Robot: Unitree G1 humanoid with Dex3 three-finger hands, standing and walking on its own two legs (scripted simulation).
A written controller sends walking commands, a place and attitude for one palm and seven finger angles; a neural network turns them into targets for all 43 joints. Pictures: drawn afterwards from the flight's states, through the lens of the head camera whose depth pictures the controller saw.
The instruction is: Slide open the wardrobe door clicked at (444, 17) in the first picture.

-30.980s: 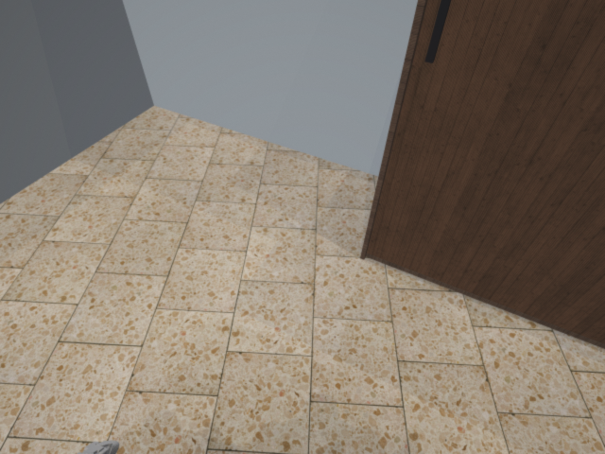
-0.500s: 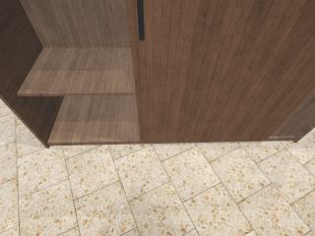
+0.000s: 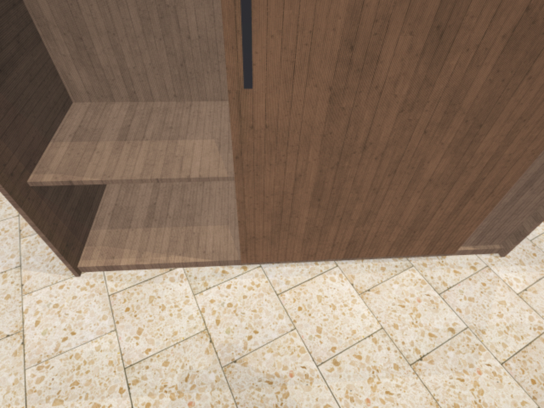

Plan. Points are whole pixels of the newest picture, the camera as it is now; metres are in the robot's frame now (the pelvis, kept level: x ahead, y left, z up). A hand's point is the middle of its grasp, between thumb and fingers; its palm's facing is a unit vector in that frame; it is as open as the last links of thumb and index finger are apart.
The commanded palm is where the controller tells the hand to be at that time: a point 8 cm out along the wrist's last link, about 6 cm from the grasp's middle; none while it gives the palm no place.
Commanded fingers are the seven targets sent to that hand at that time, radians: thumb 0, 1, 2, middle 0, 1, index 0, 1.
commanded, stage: let the arm hang, fingers relaxed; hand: left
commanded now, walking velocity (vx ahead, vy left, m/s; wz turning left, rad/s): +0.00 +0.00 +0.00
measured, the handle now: (246, 8) +0.73 +0.09 +0.25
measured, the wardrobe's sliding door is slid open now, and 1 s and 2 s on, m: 0.66 0.66 0.66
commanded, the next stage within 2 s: look to check the result in 0.06 s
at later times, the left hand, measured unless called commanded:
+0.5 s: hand out of the picture +0.01 +0.18 -0.18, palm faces -0.01 -0.98 -0.19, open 7.4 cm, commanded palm none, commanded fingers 0.00 0.90 0.90 -0.20 -0.30 -0.20 -0.30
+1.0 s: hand out of the picture +0.04 +0.18 -0.18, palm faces -0.02 -0.98 -0.20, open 7.3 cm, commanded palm none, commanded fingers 0.00 0.90 0.90 -0.20 -0.30 -0.20 -0.30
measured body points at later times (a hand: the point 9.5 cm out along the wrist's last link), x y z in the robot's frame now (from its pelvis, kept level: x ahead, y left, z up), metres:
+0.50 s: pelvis +0.01 +0.00 +0.00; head +0.04 +0.01 +0.45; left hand +0.01 +0.23 -0.16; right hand +0.03 -0.23 -0.16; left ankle +0.01 +0.09 -0.74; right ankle -0.01 -0.15 -0.74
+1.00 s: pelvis +0.01 +0.00 +0.00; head +0.03 +0.00 +0.45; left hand +0.04 +0.23 -0.16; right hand +0.04 -0.24 -0.16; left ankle +0.01 +0.09 -0.74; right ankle -0.01 -0.15 -0.74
